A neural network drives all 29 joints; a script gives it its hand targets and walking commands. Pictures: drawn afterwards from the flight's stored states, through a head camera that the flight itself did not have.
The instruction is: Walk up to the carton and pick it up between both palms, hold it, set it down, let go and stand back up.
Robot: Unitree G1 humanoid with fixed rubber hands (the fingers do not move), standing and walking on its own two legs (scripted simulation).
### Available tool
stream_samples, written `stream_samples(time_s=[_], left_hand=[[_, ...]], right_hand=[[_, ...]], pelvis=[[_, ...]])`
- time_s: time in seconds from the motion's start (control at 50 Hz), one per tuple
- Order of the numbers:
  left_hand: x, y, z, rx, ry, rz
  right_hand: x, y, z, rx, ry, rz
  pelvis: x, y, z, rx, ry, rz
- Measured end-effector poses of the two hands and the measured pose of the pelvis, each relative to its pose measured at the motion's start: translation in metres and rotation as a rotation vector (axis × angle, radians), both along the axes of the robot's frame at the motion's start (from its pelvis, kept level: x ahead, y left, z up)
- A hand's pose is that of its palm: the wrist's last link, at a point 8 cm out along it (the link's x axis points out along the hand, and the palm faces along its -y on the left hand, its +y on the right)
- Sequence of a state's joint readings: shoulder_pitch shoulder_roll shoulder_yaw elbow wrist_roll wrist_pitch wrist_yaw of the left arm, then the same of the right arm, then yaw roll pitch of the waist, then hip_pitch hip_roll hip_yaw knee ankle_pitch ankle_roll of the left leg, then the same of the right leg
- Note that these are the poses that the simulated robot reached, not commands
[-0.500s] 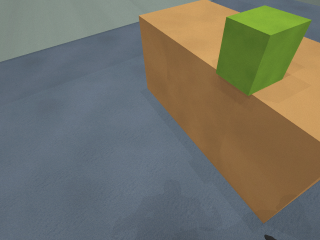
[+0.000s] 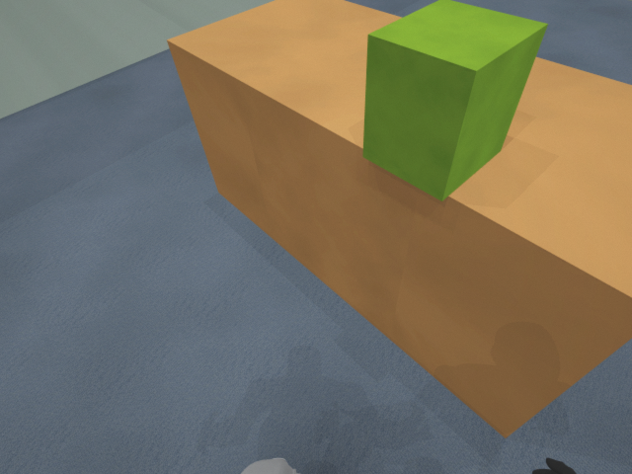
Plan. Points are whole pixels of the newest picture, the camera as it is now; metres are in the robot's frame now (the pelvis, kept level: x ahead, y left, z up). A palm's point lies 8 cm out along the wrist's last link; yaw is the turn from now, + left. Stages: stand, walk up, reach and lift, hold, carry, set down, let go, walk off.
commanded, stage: walk up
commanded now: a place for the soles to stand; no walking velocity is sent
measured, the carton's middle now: (442, 99) +0.73 -0.20 +0.09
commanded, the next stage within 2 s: none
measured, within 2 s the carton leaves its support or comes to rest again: neither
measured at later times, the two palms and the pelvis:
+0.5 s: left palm (145, 340) +0.31 +0.30 -0.08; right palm out of the picture +0.15 -0.30 -0.14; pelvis +0.16 +0.01 -0.01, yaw -16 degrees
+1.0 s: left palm (140, 258) +0.48 +0.37 -0.07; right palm (464, 447) +0.19 -0.19 -0.17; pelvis +0.28 +0.10 -0.02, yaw -29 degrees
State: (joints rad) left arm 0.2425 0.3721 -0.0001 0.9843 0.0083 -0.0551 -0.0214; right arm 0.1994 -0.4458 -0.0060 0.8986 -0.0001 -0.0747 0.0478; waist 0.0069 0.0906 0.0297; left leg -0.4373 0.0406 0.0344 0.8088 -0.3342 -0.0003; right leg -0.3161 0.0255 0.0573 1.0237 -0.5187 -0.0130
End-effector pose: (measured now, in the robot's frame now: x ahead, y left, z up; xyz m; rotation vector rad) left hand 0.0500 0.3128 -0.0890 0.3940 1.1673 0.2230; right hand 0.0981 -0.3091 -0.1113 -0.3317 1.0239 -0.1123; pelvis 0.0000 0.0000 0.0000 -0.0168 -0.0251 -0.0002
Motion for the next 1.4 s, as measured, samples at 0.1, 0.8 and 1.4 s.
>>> stream_samples(time_s=[0.1, 0.8, 1.4], left_hand=[[0.067, -0.001, 0.013, 0.014, 0.006, -0.102], [0.367, 0.047, -0.006, 0.124, -0.012, -0.397], [0.504, 0.136, -0.016, 0.140, -0.003, -0.621]], right_hand=[[0.001, 0.008, 0.002, 0.044, 0.005, -0.122], [0.098, 0.085, -0.029, 0.091, 0.071, -0.502], [0.116, 0.215, -0.038, 0.059, 0.046, -0.735]], pelvis=[[0.036, 0.005, 0.010, 0.050, -0.014, -0.096], [0.248, 0.081, -0.013, 0.041, -0.040, -0.403], [0.331, 0.202, -0.027, 0.014, -0.071, -0.624]])
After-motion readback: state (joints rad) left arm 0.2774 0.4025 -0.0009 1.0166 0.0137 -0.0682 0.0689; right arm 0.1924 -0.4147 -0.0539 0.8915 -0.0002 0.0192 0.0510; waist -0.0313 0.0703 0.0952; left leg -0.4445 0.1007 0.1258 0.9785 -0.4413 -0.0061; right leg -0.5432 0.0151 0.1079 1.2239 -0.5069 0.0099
